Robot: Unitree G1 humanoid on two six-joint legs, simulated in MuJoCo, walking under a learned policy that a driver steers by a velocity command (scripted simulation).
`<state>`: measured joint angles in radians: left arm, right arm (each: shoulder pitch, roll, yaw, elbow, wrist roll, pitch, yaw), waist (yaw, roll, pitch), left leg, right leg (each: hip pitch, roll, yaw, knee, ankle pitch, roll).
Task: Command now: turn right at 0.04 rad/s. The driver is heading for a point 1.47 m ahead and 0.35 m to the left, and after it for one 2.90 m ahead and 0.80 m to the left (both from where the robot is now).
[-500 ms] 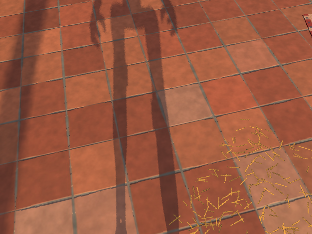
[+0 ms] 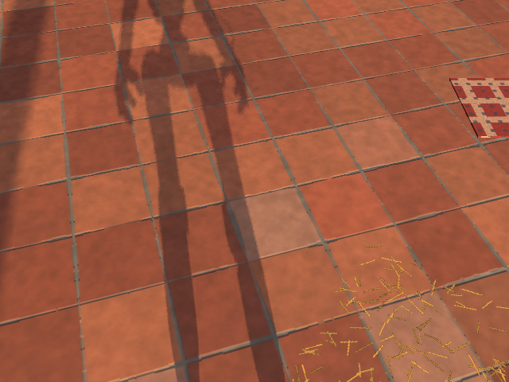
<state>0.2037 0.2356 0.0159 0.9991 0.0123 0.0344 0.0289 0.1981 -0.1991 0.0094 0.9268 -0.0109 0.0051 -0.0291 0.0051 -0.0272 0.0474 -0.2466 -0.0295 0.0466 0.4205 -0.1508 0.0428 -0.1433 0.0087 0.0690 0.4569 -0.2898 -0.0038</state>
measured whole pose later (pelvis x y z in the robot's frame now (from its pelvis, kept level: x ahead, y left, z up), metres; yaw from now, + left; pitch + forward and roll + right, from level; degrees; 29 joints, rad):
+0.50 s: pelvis +0.06 +0.00 +0.00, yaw +1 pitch -1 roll -1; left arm 0.40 0.22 0.04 1.13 0.02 -0.03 0.02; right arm 0.26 -0.24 -0.03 1.00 -0.02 -0.04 0.02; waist 0.02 -0.02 -0.01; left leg -0.31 0.01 0.07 0.61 -0.34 0.06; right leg -0.01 0.02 0.05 0.35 -0.33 -0.02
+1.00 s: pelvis +0.30 +0.02 -0.02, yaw +1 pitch +1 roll +1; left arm -0.02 0.19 0.02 0.90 0.02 -0.06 -0.02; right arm 0.49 -0.17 -0.02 1.11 -0.02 -0.09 -0.01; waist -0.05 0.00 0.07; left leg 0.18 -0.04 0.05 0.27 -0.43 0.04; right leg -0.50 0.01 -0.11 0.54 -0.11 -0.12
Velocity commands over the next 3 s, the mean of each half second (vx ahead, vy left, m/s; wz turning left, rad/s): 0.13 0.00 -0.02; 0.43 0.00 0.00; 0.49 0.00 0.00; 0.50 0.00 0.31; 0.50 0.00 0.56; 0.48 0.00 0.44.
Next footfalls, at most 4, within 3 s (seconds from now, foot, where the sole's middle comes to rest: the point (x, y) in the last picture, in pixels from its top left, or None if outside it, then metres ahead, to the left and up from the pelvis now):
1.02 right None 0.48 -0.06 -0.78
1.58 left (222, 282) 0.79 0.11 -0.78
2.12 right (268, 201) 1.11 -0.03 -0.78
2.64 left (179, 171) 1.24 0.29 -0.78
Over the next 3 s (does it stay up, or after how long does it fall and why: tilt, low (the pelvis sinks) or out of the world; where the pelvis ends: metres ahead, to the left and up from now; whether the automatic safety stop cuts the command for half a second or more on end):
stays up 1.29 0.27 0.00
